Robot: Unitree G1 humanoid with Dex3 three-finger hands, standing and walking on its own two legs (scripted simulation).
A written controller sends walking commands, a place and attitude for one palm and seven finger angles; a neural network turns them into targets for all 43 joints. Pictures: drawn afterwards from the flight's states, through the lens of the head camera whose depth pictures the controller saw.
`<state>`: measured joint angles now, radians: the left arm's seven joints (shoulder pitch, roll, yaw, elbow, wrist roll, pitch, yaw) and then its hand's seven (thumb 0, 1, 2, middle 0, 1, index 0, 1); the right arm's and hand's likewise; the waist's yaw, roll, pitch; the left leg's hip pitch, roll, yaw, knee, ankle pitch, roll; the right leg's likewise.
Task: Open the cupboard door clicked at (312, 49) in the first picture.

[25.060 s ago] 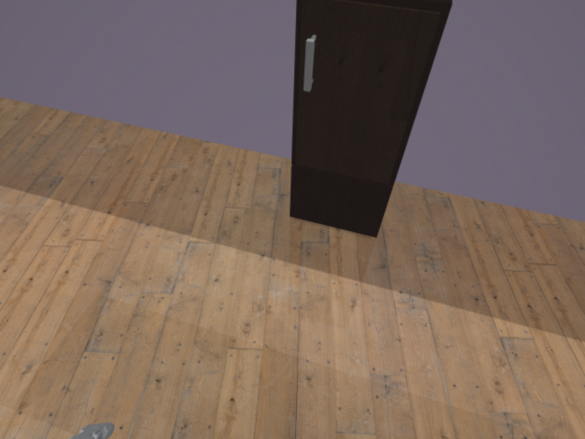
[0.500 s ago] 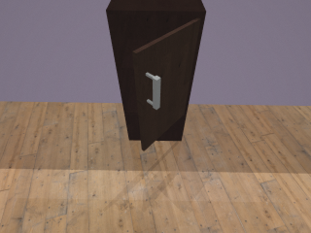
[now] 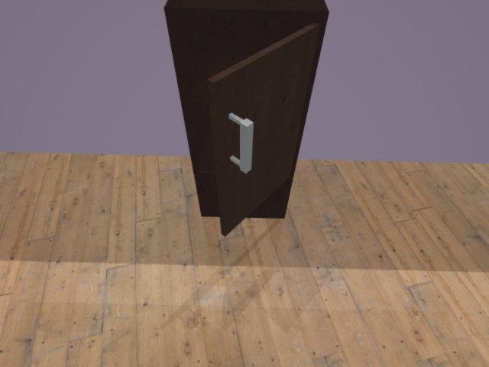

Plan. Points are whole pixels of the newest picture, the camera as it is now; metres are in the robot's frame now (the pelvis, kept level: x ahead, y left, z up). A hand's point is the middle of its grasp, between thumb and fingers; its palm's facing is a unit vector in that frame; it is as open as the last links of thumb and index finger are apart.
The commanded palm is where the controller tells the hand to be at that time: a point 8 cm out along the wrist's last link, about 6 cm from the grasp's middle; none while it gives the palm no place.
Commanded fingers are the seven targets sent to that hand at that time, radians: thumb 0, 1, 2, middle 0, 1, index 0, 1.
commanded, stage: look to check the result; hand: left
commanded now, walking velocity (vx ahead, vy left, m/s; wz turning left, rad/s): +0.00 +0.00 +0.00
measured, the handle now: (239, 143) +0.59 +0.05 -0.01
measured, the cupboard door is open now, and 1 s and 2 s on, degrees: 49 49 49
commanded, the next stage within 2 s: walk to a spot facing it in 0.26 s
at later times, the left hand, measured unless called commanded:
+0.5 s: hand out of the picture +0.02 +0.17 -0.18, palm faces +0.03 -0.98 -0.18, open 7.3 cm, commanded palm none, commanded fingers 0.00 0.90 0.90 -0.20 -0.30 -0.20 -0.30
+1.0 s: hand out of the picture +0.09 +0.17 -0.17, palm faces -0.18 -0.94 -0.28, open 7.3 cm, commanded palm none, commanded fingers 0.00 0.90 0.90 -0.20 -0.30 -0.20 -0.30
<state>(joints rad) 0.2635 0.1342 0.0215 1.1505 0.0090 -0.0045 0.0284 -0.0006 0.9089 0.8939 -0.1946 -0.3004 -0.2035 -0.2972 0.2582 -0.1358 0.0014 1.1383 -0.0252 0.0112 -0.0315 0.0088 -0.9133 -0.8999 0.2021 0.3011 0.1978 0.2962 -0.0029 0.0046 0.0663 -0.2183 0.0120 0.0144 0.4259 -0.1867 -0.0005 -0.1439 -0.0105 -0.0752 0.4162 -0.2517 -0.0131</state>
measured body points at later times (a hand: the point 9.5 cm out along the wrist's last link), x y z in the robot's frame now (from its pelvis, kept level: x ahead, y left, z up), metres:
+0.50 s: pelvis +0.02 +0.00 +0.00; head +0.04 +0.00 +0.45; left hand +0.02 +0.22 -0.16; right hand +0.01 -0.22 -0.16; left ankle +0.03 +0.12 -0.74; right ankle -0.02 -0.11 -0.74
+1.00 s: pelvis +0.01 -0.03 +0.00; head +0.06 -0.05 +0.44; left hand +0.10 +0.22 -0.14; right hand +0.06 -0.30 -0.15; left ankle +0.00 +0.13 -0.67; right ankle -0.02 -0.11 -0.74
